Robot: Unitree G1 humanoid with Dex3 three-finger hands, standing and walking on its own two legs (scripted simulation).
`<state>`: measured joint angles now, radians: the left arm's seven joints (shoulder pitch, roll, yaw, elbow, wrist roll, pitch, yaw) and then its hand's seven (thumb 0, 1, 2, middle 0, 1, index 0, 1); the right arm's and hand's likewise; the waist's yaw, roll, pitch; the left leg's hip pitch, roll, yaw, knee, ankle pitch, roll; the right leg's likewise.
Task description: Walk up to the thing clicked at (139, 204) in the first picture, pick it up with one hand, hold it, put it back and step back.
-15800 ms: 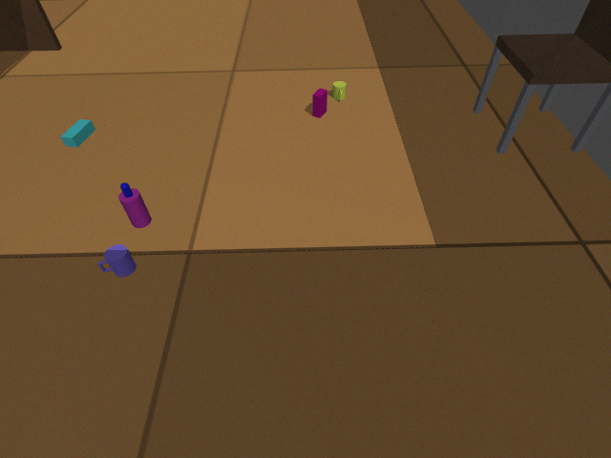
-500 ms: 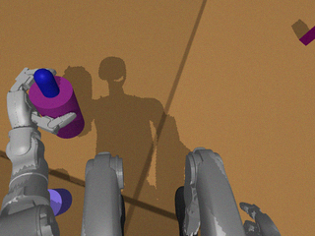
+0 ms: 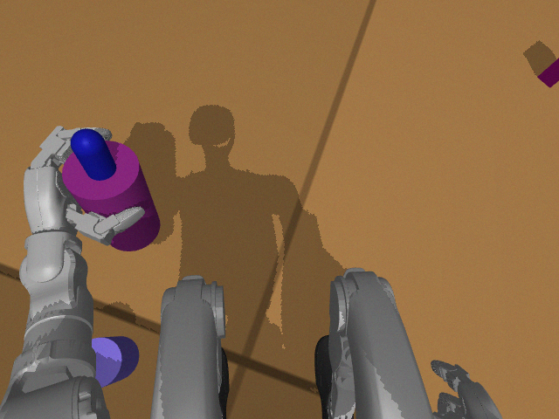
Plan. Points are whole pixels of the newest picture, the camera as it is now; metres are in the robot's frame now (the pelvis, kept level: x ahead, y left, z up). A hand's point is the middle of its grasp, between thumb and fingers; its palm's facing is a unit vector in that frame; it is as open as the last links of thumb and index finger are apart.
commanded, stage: lift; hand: left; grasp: from the side
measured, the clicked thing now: (113, 190) +0.43 +0.23 -0.04
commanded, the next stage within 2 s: hold in 1.92 s
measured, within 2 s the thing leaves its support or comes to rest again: neither
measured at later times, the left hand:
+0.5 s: hand (48, 149) +0.40 +0.23 +0.12, palm faces +0.19 -0.98 -0.06, open 11.8 cm
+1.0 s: hand out of the picture +0.39 +0.21 +0.27, palm faces +0.17 -0.98 -0.04, open 11.8 cm
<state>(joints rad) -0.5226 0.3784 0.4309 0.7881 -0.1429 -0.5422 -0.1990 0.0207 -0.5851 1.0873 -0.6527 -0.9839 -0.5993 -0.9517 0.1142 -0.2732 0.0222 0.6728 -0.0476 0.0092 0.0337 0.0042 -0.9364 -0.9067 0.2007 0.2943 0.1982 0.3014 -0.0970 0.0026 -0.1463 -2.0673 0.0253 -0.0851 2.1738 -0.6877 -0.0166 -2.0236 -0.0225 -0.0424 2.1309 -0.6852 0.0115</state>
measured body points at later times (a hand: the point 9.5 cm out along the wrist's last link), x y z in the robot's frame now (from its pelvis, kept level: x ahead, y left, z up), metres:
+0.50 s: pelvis +0.02 +0.00 +0.12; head +0.19 +0.03 +0.54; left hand +0.39 +0.28 +0.13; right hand +0.19 -0.24 +0.00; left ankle +0.08 +0.13 -0.37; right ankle +0.09 -0.13 -0.37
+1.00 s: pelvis +0.05 +0.01 +0.25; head +0.14 +0.03 +0.69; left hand +0.37 +0.26 +0.27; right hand +0.20 -0.23 +0.14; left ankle +0.08 +0.13 -0.37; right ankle +0.09 -0.13 -0.37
